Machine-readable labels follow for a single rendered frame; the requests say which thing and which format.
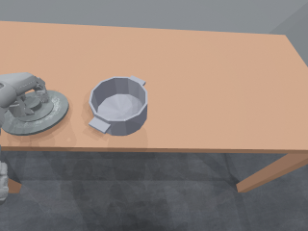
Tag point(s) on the robot left forearm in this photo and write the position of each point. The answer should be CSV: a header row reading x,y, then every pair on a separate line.
x,y
7,97

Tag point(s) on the left robot hand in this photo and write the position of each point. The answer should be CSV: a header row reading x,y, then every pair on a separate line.
x,y
23,82

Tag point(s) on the lid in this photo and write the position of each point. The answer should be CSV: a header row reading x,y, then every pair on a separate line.
x,y
46,117

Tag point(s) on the table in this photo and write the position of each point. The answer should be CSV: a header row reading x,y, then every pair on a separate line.
x,y
207,91

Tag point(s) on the pot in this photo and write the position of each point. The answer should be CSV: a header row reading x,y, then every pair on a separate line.
x,y
119,105

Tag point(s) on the knob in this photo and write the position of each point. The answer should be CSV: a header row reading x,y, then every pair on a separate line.
x,y
33,103

